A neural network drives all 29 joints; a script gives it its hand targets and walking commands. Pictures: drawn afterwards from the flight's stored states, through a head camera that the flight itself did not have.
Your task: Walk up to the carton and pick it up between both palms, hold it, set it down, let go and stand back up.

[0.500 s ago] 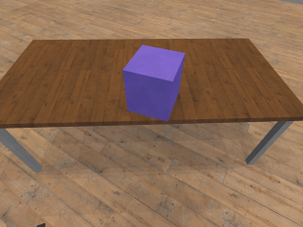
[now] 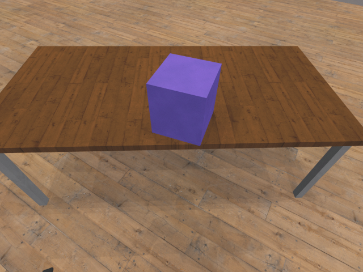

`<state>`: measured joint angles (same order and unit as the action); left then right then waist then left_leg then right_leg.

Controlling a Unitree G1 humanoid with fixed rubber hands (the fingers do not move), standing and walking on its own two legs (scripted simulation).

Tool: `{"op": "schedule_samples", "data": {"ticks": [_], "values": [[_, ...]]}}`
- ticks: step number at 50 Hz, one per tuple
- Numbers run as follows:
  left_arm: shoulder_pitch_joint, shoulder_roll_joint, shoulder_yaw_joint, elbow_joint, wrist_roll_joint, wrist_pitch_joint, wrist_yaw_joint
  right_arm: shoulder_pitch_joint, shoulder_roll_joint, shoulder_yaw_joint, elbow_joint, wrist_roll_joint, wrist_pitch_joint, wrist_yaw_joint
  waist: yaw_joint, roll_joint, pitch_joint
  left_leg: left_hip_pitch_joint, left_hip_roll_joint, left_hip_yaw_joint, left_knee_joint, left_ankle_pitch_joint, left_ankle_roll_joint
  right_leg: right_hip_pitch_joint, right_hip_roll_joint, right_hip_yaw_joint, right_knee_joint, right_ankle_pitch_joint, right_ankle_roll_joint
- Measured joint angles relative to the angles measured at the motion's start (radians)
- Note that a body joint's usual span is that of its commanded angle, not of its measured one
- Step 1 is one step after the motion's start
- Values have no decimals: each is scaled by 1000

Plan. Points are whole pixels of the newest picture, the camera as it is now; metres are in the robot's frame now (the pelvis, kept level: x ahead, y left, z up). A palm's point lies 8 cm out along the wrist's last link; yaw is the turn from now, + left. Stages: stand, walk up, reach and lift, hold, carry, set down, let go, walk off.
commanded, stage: walk up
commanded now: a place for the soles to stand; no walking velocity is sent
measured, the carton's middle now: (185, 99) +0.72 -0.02 -0.06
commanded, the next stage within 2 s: none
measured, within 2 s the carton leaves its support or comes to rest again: neither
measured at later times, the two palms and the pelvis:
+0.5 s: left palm out of the picture +0.11 +0.32 -0.09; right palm out of the picture +0.07 -0.33 -0.09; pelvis +0.00 +0.00 +0.00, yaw +0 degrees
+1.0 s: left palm out of the picture +0.10 +0.33 -0.09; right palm out of the picture +0.09 -0.33 -0.09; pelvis +0.02 +0.00 +0.01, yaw +0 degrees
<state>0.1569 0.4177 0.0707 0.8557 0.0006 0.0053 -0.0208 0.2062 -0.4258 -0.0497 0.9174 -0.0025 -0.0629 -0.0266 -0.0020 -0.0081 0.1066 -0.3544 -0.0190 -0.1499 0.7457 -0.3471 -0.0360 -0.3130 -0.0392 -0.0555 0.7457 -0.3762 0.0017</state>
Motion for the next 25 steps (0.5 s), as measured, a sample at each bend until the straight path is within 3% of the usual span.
{"op": "schedule_samples", "data": {"ticks": [25], "values": [[0,0,-1,0,0,0,-1,8,0,0,3,0,2,0,0,0,0,1,1,0,0,3,-2,1,1,0,2,-13,0]]}}
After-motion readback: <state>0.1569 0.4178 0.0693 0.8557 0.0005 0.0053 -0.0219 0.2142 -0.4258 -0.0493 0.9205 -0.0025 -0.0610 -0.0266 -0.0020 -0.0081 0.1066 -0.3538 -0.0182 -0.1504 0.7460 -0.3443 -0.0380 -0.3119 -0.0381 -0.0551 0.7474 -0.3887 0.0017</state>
